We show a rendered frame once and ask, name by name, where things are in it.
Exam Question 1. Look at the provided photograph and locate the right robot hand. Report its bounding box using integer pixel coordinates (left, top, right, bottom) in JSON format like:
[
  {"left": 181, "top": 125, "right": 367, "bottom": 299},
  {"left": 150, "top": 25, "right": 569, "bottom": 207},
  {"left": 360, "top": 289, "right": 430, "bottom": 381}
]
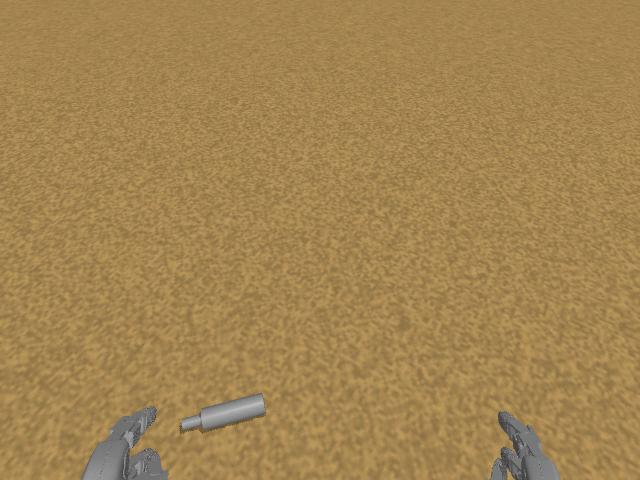
[{"left": 484, "top": 411, "right": 561, "bottom": 480}]

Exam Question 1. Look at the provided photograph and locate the left robot hand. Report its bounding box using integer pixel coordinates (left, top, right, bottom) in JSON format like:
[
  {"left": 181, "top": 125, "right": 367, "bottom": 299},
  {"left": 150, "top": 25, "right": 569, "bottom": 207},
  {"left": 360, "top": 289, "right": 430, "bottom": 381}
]
[{"left": 81, "top": 407, "right": 168, "bottom": 480}]

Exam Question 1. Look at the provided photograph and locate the bottle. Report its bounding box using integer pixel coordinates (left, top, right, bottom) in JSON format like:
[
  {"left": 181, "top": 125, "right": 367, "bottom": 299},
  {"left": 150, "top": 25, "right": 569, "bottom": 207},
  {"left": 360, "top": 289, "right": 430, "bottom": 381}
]
[{"left": 182, "top": 393, "right": 266, "bottom": 430}]

